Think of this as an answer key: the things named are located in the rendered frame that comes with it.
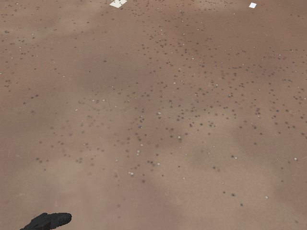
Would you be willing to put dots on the robot left hand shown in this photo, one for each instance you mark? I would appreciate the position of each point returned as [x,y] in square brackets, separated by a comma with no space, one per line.
[48,221]

